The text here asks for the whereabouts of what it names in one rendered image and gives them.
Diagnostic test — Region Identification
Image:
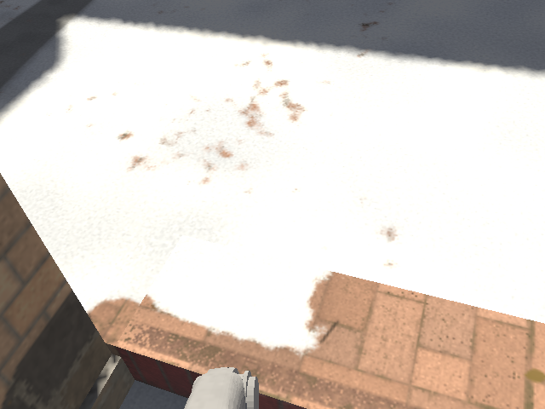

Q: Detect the left robot thigh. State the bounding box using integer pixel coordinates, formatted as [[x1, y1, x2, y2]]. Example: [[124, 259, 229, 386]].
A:
[[184, 368, 259, 409]]

